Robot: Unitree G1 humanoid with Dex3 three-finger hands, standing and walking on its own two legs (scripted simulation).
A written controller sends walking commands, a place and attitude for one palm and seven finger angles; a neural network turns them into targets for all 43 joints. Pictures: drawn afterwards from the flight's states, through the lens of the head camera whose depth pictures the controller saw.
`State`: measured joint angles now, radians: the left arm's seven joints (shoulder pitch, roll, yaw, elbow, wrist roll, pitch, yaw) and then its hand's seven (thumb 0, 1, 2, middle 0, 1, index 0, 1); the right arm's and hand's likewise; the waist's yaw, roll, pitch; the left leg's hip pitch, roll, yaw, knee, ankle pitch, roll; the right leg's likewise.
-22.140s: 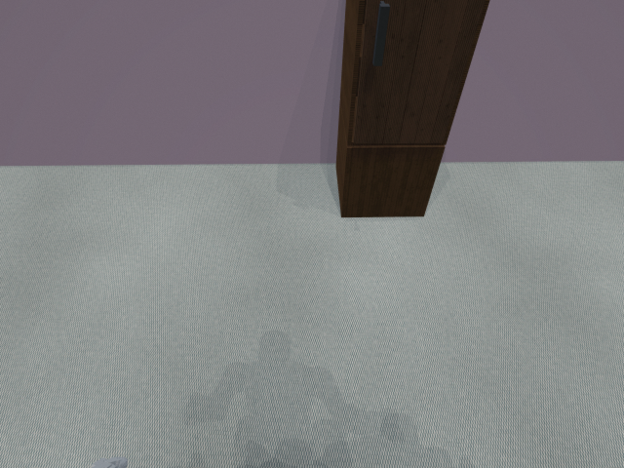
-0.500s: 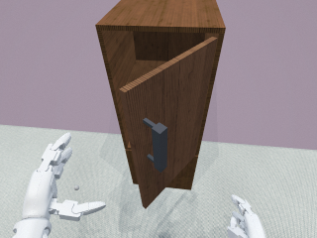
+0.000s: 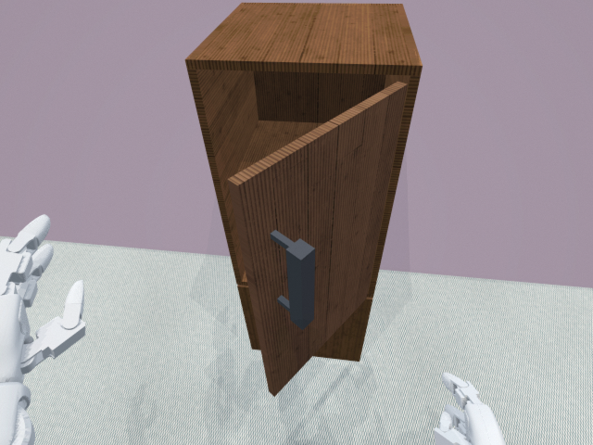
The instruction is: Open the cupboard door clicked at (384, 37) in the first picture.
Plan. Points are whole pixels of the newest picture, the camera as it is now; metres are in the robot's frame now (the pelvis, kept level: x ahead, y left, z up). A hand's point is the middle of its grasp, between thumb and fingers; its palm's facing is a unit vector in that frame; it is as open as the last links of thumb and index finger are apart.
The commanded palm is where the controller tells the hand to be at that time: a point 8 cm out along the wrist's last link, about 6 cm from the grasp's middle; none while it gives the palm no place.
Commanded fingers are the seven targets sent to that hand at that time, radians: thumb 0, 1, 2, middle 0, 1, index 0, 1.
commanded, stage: draw the hand back to the body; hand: left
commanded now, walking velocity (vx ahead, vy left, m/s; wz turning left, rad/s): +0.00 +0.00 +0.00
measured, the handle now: (290, 280) +0.33 +0.05 +0.06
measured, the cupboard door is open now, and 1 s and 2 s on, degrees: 54 54 54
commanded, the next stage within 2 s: step back with the hand held close in 0.34 s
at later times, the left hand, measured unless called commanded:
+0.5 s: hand (83, 323) +0.18 +0.25 +0.16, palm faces +0.44 -0.81 -0.38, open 7.4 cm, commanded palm +0.13 +0.29 +0.17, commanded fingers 0.00 0.90 0.90 -0.20 -0.30 -0.20 -0.30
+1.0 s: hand (48, 352) +0.15 +0.27 +0.15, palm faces +0.37 -0.80 -0.48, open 7.4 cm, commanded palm +0.09 +0.31 +0.17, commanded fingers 0.00 0.90 0.90 -0.20 -0.30 -0.20 -0.30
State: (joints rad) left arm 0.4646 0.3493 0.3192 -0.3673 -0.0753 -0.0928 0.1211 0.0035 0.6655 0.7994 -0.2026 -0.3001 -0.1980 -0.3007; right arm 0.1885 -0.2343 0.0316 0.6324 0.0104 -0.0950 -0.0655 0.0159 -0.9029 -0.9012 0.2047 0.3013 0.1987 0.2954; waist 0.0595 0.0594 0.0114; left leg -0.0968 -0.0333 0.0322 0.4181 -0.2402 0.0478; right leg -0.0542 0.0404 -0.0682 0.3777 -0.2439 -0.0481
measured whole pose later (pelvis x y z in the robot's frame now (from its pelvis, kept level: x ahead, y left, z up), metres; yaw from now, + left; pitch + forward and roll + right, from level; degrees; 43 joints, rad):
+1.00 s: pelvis -0.05 +0.01 -0.01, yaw +0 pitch +0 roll -2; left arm 0.58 0.43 0.40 -0.51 -0.06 -0.17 0.15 0.01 0.89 0.90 -0.21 -0.30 -0.21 -0.30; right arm 0.19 -0.24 -0.01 0.55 0.02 -0.01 -0.08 0.01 -0.90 -0.90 0.20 0.30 0.20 0.30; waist -0.01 0.01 0.01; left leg -0.33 -0.02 0.04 0.53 -0.21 0.06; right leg -0.29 0.04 -0.07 0.47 -0.20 -0.04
